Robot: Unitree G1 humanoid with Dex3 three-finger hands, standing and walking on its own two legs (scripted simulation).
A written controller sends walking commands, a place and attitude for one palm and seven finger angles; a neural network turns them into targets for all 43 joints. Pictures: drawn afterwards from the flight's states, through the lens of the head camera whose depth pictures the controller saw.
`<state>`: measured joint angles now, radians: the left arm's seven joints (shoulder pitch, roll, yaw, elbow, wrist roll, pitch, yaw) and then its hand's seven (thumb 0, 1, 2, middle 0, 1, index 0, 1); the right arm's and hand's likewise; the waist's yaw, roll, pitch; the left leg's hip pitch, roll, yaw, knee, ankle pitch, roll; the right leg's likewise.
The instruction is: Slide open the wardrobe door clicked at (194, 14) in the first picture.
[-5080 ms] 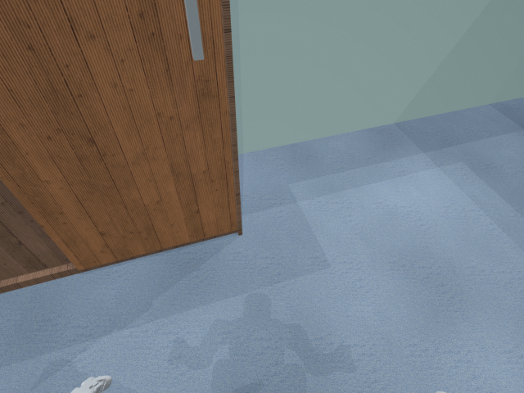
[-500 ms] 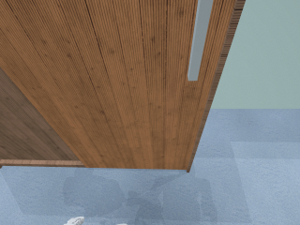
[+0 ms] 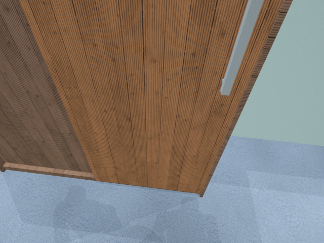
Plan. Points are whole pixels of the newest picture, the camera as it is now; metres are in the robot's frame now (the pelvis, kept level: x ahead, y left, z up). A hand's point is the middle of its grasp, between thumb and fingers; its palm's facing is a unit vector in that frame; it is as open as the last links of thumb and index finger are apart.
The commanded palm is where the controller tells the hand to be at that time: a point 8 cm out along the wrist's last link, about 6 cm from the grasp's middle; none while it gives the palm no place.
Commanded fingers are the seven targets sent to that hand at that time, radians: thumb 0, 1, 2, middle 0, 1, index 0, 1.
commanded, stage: come to a stop and stand still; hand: right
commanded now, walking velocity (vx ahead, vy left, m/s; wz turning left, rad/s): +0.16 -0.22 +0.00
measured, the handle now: (238, 44) +0.56 -0.15 +0.25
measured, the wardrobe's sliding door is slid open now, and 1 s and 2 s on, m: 0.00 0.00 0.00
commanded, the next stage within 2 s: look again from close up in 0.76 s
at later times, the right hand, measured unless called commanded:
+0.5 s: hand out of the picture -0.05 -0.18 -0.19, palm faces +0.12 +0.98 -0.15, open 7.4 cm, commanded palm none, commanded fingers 0.00 -0.90 -0.90 0.20 0.30 0.20 0.30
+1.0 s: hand out of the picture +0.03 -0.21 -0.17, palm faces +0.00 +0.97 -0.25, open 7.4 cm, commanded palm none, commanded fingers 0.00 -0.90 -0.90 0.20 0.30 0.20 0.30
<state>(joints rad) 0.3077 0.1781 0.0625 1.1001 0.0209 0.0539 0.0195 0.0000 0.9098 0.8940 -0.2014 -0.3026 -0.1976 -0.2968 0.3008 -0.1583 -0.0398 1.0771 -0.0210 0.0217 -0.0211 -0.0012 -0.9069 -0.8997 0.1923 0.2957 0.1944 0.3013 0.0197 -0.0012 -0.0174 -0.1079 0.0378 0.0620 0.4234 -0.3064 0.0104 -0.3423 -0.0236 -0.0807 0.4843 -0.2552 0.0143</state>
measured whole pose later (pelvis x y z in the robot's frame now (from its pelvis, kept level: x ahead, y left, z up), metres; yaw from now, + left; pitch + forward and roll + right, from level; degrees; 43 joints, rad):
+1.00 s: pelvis -0.01 -0.03 -0.01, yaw -1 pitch -1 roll +0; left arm 0.26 0.21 0.03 1.04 0.02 0.01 0.01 0.00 0.91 0.89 -0.20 -0.30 -0.20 -0.30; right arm 0.24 -0.18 0.00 1.04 -0.02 0.00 -0.04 0.00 -0.91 -0.90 0.19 0.30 0.20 0.30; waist 0.03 -0.04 0.03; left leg -0.17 0.06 0.07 0.54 -0.34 -0.03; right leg -0.31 -0.06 -0.10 0.55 -0.22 0.00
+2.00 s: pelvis +0.02 +0.01 +0.00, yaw -1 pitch +0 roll -1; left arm 0.19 0.19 0.00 1.08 0.01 -0.01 0.02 0.00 0.91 0.89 -0.20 -0.30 -0.20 -0.30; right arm 0.27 -0.21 -0.01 1.09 -0.02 -0.02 -0.03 0.00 -0.90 -0.90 0.20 0.30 0.20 0.30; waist -0.01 0.02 0.02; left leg -0.11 0.03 0.09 0.49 -0.37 0.01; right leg -0.24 -0.08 -0.09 0.49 -0.23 0.05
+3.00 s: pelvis +0.08 +0.02 -0.02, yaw -2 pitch +0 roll -2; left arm 0.38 0.11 0.01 1.17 0.01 0.01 0.03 0.00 0.90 0.89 -0.20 -0.30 -0.20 -0.30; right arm 0.25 -0.16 -0.03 1.07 -0.01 -0.03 -0.03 0.01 -0.93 -0.90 0.19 0.30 0.20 0.30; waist 0.03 -0.01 0.08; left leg -0.30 0.04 0.14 0.67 -0.34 0.05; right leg -0.21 -0.08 -0.07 0.62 -0.44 0.04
